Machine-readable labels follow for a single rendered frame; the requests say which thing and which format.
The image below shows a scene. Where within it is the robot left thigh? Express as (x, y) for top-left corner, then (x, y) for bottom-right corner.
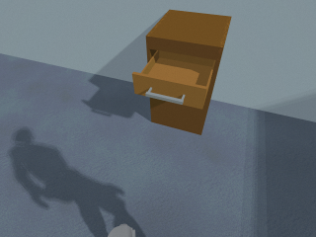
(108, 225), (136, 237)

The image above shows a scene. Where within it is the cabinet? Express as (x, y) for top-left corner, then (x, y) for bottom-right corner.
(145, 9), (232, 135)

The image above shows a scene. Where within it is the handle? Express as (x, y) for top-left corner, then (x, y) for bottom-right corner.
(145, 87), (186, 105)

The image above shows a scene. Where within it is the drawer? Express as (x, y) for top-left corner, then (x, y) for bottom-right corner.
(132, 50), (216, 110)

